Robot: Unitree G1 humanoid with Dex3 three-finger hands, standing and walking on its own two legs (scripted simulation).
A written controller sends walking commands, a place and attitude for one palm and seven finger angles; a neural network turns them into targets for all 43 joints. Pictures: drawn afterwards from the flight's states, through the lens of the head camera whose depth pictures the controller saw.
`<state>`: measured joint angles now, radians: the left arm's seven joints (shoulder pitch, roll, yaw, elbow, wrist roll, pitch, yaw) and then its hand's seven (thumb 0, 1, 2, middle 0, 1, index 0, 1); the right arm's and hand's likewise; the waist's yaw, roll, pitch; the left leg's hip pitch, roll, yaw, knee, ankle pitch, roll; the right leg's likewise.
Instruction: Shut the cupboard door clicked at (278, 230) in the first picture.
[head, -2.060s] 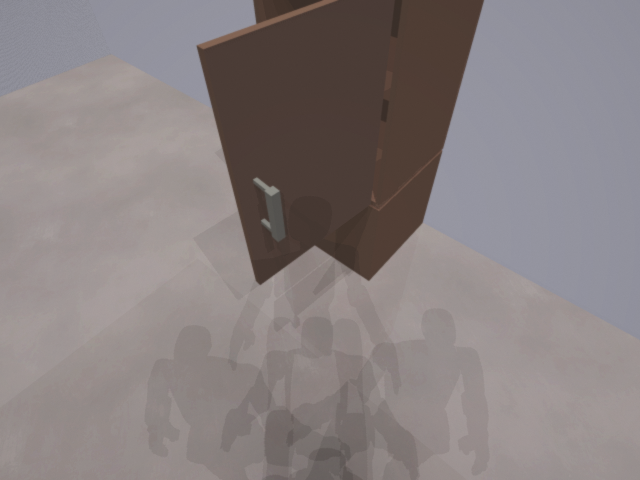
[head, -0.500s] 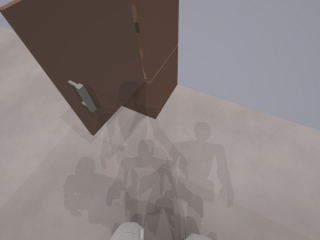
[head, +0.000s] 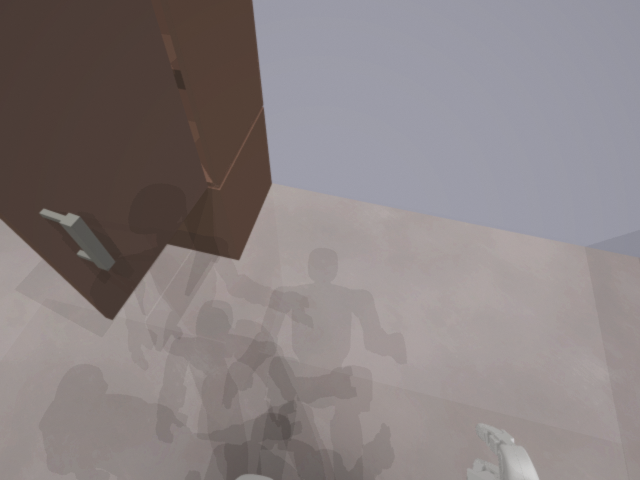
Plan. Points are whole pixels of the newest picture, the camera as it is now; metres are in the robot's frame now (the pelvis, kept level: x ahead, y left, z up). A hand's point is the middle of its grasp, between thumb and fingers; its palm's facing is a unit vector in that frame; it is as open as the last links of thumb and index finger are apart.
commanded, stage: walk to a spot facing it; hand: left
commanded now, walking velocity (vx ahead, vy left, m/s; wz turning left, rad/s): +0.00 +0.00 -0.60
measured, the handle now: (79, 240) +0.43 +0.46 -0.08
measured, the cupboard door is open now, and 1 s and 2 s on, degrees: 84 84 84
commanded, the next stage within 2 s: turn to face it in 1.54 s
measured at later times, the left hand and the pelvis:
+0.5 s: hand (248, 429) +0.19 +0.13 -0.16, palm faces -0.33 -0.91 -0.27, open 7.4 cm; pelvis +0.03 -0.04 -0.01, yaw -20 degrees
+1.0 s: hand (322, 314) +0.38 +0.04 -0.16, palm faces -0.56 -0.81 -0.18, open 7.4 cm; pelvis +0.21 -0.08 +0.01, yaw -37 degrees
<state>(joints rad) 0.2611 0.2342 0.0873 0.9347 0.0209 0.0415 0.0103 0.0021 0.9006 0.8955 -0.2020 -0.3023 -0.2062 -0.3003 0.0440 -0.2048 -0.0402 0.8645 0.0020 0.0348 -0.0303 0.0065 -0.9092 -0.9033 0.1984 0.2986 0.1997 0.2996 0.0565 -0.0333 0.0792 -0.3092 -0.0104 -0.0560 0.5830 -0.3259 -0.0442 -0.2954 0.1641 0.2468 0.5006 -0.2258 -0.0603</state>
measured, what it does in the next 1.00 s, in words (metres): walks ahead, turning right: left foot, then right foot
